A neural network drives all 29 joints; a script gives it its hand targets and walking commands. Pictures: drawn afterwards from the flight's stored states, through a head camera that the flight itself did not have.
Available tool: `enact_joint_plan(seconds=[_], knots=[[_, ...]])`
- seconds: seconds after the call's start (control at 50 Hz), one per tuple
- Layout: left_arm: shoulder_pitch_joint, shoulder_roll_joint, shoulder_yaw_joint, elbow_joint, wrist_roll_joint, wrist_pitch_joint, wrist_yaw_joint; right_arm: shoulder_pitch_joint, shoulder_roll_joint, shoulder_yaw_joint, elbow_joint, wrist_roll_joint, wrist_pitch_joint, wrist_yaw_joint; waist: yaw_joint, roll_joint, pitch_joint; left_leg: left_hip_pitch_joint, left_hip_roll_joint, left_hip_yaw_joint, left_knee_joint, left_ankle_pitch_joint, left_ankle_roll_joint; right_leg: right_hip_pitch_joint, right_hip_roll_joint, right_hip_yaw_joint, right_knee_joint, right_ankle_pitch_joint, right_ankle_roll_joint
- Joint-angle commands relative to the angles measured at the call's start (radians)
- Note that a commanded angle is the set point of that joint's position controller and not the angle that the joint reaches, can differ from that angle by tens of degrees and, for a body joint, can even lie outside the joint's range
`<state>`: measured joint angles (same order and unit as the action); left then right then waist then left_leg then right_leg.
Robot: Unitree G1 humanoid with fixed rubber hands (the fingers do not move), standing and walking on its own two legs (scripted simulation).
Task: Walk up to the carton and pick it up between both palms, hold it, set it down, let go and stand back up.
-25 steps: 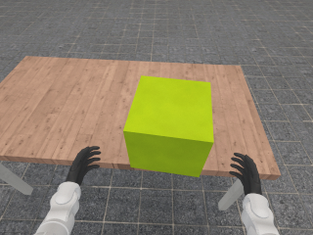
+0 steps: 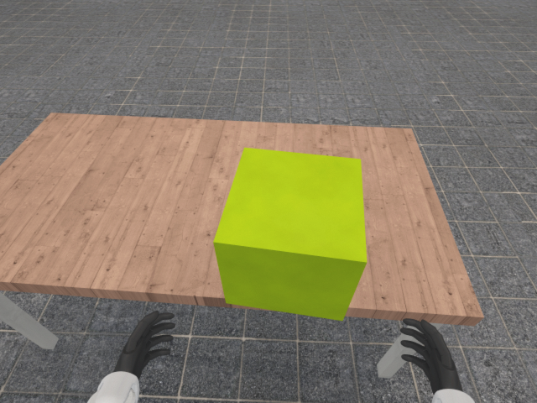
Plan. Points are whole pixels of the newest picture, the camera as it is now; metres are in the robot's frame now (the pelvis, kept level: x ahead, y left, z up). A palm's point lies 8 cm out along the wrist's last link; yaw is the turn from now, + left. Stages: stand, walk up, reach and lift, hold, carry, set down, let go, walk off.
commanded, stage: set down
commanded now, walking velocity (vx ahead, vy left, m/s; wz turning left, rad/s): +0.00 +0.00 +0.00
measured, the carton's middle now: (292, 232) +0.47 -0.02 -0.08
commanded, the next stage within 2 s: let go in 0.48 s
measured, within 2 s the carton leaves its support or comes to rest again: neither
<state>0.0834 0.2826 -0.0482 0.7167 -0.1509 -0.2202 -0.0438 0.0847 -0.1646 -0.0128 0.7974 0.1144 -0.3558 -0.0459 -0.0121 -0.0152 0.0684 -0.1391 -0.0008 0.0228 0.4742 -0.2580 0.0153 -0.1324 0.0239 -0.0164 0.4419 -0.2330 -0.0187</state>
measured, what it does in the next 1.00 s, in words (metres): stands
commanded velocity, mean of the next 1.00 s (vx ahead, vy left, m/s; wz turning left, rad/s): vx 0.00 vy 0.00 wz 0.00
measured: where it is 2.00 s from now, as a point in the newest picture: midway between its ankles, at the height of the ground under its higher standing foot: outside the picture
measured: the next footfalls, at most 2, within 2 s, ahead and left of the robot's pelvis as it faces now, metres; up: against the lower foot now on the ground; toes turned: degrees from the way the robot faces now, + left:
none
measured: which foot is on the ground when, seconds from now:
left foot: down 0.00-1.00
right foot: down 0.00-1.00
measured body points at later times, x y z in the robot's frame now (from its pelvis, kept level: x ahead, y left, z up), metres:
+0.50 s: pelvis +0.01 +0.00 +0.01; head +0.00 +0.00 +0.45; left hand +0.19 +0.23 -0.08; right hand +0.18 -0.23 -0.08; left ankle +0.00 +0.10 -0.74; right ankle +0.01 -0.11 -0.74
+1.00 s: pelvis +0.01 -0.02 +0.00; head +0.02 -0.01 +0.45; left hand +0.18 +0.21 -0.08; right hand +0.18 -0.25 -0.08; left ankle +0.00 +0.10 -0.74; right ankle +0.01 -0.11 -0.74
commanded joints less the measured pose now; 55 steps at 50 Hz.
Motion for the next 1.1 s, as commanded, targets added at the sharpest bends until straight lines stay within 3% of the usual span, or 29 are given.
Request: enact_joint_plan(seconds=[0.0,0.06,0.08,0.12,0.18,0.2,0.22,0.24,0.26,0.28,0.32,0.34,0.36,0.38,0.4,0.42,0.44,0.58,0.64,0.68,0.72,0.74,0.78,0.84,0.9,0.96,0.98,1.02,1.08], knots=[[-0.082,0.113,0.046,-0.142,0.027,0.016,0.017,-0.066,-0.104,-0.032,-0.112,-0.02,-0.008,0.007,0.007,0.047,-0.112,0.011,0.007,0.007,-0.107,0.215,-0.054,0.035,-0.026,0.04,-0.109,0.094,-0.004],[-0.046,0.082,0.047,-0.134,0.053,0.066,0.027,-0.048,-0.111,-0.037,-0.092,-0.039,0.018,0.018,0.008,0.056,-0.078,0.043,0.009,0.007,-0.116,0.229,-0.06,0.027,-0.012,0.026,-0.13,0.063,-0.015],[-0.037,0.093,0.055,-0.199,0.046,0.052,0.024,-0.019,-0.091,-0.029,-0.162,-0.031,0.004,0.009,0.012,0.039,-0.111,0.046,0.007,0.008,-0.111,0.257,-0.056,0.056,-0.015,0.031,-0.125,0.115,-0.01],[-0.004,0.063,0.064,-0.137,0.084,0.104,0.022,-0.009,-0.118,-0.036,-0.077,-0.057,0.035,0.018,0.0,0.051,-0.064,0.07,0.008,0.007,-0.124,0.282,-0.066,0.032,-0.003,0.016,-0.131,0.125,-0.01],[-0.004,0.055,0.065,-0.194,0.093,0.136,0.031,-0.004,-0.12,-0.046,-0.12,-0.068,0.048,0.024,0.006,0.044,-0.067,0.077,0.011,0.008,-0.138,0.28,-0.061,0.038,0.002,0.009,-0.145,0.109,-0.013],[-0.006,0.068,0.066,-0.245,0.08,0.126,0.038,-0.004,-0.106,-0.049,-0.17,-0.063,0.04,0.028,0.024,0.033,-0.097,0.08,0.004,0.014,-0.127,0.297,-0.058,0.054,0.0,0.013,-0.145,0.138,-0.01],[0.007,0.059,0.073,-0.251,0.091,0.131,0.041,0.002,-0.113,-0.051,-0.169,-0.061,0.043,0.03,0.014,0.035,-0.087,0.088,0.011,0.005,-0.126,0.321,-0.062,0.046,0.003,0.004,-0.133,0.159,-0.01],[0.026,0.015,0.067,-0.172,0.13,0.18,0.045,-0.001,-0.143,-0.053,-0.063,-0.084,0.075,0.047,0.009,0.072,-0.048,0.114,0.016,0.009,-0.149,0.327,-0.075,0.02,0.017,-0.008,-0.154,0.106,-0.017],[0.028,0.049,0.082,-0.221,0.111,0.171,0.039,0.0,-0.105,-0.042,-0.148,-0.084,0.067,0.037,0.03,0.025,-0.048,0.102,0.01,0.024,-0.141,0.297,-0.063,0.025,0.006,0.01,-0.168,0.109,-0.009],[0.014,0.044,0.077,-0.214,0.114,0.187,0.04,0.0,-0.11,-0.054,-0.149,-0.089,0.077,0.036,0.012,0.029,-0.048,0.099,0.008,0.021,-0.146,0.269,-0.057,0.024,0.008,0.0,-0.161,0.107,-0.008],[0.004,0.042,0.078,-0.237,0.123,0.211,0.044,-0.006,-0.099,-0.046,-0.144,-0.101,0.098,0.038,0.018,0.045,-0.024,0.103,0.006,0.025,-0.156,0.242,-0.055,0.02,0.002,0.001,-0.177,0.071,-0.006],[0.011,0.034,0.075,-0.243,0.125,0.216,0.042,0.019,-0.105,-0.05,-0.155,-0.105,0.099,0.036,0.014,0.019,-0.026,0.114,0.006,0.026,-0.162,0.248,-0.05,0.013,0.006,0.001,-0.178,0.088,-0.003],[-0.002,0.041,0.075,-0.292,0.112,0.207,0.044,0.016,-0.094,-0.05,-0.194,-0.101,0.094,0.033,0.019,0.036,-0.062,0.119,0.002,0.03,-0.155,0.255,-0.045,0.028,0.0,0.005,-0.17,0.127,-0.001],[0.016,0.027,0.075,-0.27,0.125,0.225,0.048,0.031,-0.105,-0.055,-0.154,-0.111,0.103,0.039,0.012,0.045,-0.048,0.119,0.004,0.025,-0.159,0.272,-0.05,0.031,0.007,-0.003,-0.165,0.131,-0.004],[0.027,0.018,0.083,-0.255,0.142,0.249,0.053,0.015,-0.121,-0.057,-0.14,-0.117,0.114,0.047,0.025,0.056,-0.033,0.129,0.011,0.026,-0.159,0.277,-0.055,0.021,0.015,-0.01,-0.17,0.111,-0.006],[0.028,0.032,0.083,-0.262,0.125,0.252,0.045,0.031,-0.101,-0.048,-0.181,-0.114,0.117,0.038,0.026,0.022,-0.042,0.122,0.006,0.035,-0.153,0.258,-0.046,0.029,0.007,0.005,-0.173,0.128,-0.003],[0.025,0.024,0.085,-0.221,0.134,0.268,0.045,0.024,-0.097,-0.05,-0.15,-0.124,0.127,0.038,0.023,0.022,-0.009,0.121,0.003,0.038,-0.158,0.236,-0.041,0.01,0.004,0.0,-0.173,0.121,0.002],[0.018,0.036,0.089,-0.281,0.133,0.292,0.042,0.03,-0.097,-0.052,-0.183,-0.131,0.135,0.031,0.024,0.017,-0.045,0.143,-0.002,0.046,-0.141,0.265,-0.036,0.007,-0.002,0.005,-0.156,0.188,0.016],[0.033,0.025,0.093,-0.271,0.151,0.31,0.045,0.016,-0.11,-0.055,-0.143,-0.134,0.137,0.041,0.035,0.031,-0.042,0.155,0.004,0.045,-0.135,0.284,-0.043,0.006,0.003,-0.007,-0.148,0.192,0.013],[0.043,0.039,0.091,-0.286,0.143,0.305,0.04,0.034,-0.102,-0.052,-0.174,-0.129,0.133,0.035,0.028,-0.002,-0.06,0.149,-0.002,0.049,-0.123,0.277,-0.032,0.008,-0.011,0.003,-0.145,0.228,0.019],[0.038,0.05,0.097,-0.302,0.132,0.304,0.04,0.034,-0.078,-0.044,-0.198,-0.126,0.128,0.032,0.034,-0.005,-0.067,0.15,-0.004,0.053,-0.112,0.281,-0.029,0.004,-0.01,0.003,-0.141,0.238,0.019],[0.045,0.034,0.091,-0.294,0.148,0.313,0.042,0.037,-0.097,-0.05,-0.147,-0.126,0.131,0.039,0.03,0.02,-0.069,0.152,-0.004,0.049,-0.113,0.299,-0.037,0.003,-0.011,0.004,-0.136,0.263,0.017],[0.064,0.049,0.103,-0.307,0.147,0.312,0.033,0.049,-0.095,-0.046,-0.16,-0.131,0.126,0.032,0.034,-0.019,-0.069,0.148,-0.01,0.055,-0.11,0.287,-0.034,0.01,-0.019,0.011,-0.134,0.296,0.024],[0.067,0.05,0.096,-0.321,0.142,0.313,0.028,0.058,-0.099,-0.049,-0.169,-0.133,0.12,0.027,0.036,-0.018,-0.08,0.148,-0.011,0.052,-0.11,0.281,-0.031,0.01,-0.021,0.01,-0.13,0.298,0.028],[0.062,0.04,0.088,-0.344,0.149,0.322,0.041,0.068,-0.093,-0.06,-0.175,-0.125,0.122,0.041,0.041,0.027,-0.09,0.166,-0.007,0.049,-0.108,0.295,-0.034,-0.005,-0.02,0.002,-0.138,0.262,0.017],[0.053,0.039,0.081,-0.353,0.153,0.326,0.045,0.065,-0.103,-0.076,-0.199,-0.135,0.128,0.048,0.029,0.029,-0.081,0.161,-0.004,0.044,-0.103,0.28,-0.036,-0.024,-0.013,-0.005,-0.14,0.221,0.01],[0.15,0.143,0.158,-0.228,0.186,0.253,0.056,0.137,-0.289,-0.072,-0.13,-0.162,0.225,0.027,0.034,0.078,-0.208,0.084,0.105,-0.054,-0.046,0.45,-0.018,0.049,-0.104,0.075,-0.059,0.355,0.01],[0.166,0.174,0.156,-0.194,0.172,0.208,0.054,0.134,-0.265,-0.077,-0.15,-0.141,0.285,0.018,0.014,0.063,-0.218,0.072,0.107,-0.051,-0.03,0.421,-0.02,0.075,-0.127,0.08,-0.038,0.426,0.015],[0.124,0.147,0.15,-0.188,0.18,0.196,0.05,0.114,-0.235,-0.058,-0.163,-0.132,0.309,0.02,0.016,-0.005,-0.115,-0.016,0.098,-0.065,-0.049,0.227,-0.024,0.018,-0.122,0.092,-0.073,0.292,0.02]])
